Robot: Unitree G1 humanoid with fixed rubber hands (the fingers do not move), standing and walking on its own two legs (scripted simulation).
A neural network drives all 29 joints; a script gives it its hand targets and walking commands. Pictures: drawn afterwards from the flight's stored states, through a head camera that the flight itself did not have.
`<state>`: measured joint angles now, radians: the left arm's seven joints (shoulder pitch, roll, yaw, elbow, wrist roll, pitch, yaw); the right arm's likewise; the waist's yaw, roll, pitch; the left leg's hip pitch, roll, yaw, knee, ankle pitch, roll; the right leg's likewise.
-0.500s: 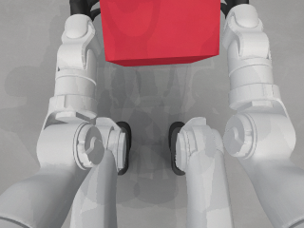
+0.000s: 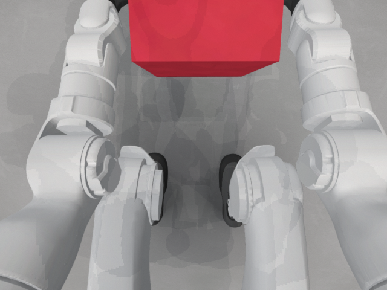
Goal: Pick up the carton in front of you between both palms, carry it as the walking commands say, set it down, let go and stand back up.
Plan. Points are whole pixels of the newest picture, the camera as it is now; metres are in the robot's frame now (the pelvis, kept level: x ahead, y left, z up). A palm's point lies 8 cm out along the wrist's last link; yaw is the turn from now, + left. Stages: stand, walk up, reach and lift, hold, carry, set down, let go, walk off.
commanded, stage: set down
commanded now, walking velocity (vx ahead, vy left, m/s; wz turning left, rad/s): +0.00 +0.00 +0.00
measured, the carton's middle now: (201, 14) +0.55 -0.02 -0.24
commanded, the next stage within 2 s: none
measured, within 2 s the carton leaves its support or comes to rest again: neither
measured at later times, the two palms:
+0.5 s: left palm (101, 4) +0.54 +0.13 -0.16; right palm (303, 0) +0.54 -0.18 -0.17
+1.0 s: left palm (87, 11) +0.54 +0.17 -0.18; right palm (328, 3) +0.54 -0.23 -0.18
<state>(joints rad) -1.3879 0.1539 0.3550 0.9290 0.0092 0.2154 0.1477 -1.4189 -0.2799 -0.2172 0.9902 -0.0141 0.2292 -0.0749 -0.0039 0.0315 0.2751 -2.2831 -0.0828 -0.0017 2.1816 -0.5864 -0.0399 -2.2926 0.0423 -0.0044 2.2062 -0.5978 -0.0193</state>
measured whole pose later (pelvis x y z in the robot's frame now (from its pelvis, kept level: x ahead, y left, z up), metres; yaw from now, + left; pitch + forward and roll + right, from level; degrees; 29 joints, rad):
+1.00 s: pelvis +0.00 +0.00 -0.01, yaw -1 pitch +31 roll +2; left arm -1.47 0.34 0.16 1.12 -0.20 0.07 0.13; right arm -1.52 -0.48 -0.06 1.17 0.21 0.07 -0.05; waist 0.00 0.02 0.49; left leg -2.19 -0.08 0.00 2.26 -0.61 -0.04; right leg -2.20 0.05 0.00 2.28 -0.62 -0.01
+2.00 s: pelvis +0.02 +0.00 +0.23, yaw -1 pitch +47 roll +2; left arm -1.14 0.21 0.31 0.81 -0.03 0.18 0.09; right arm -1.23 -0.37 -0.27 0.95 0.01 0.17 0.03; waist 0.02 0.00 -0.05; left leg -1.74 -0.05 -0.03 1.31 -0.39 -0.02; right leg -1.75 0.06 0.03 1.33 -0.40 -0.01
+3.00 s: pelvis +0.12 +0.01 +0.41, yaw -2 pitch +3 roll +0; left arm 0.23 0.21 0.05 0.45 -0.01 0.03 -0.07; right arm 0.21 -0.21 -0.06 0.46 0.00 0.03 0.06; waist 0.01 0.01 0.02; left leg -0.24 -0.04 -0.05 0.44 -0.25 0.01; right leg -0.24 0.03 0.05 0.43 -0.25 -0.01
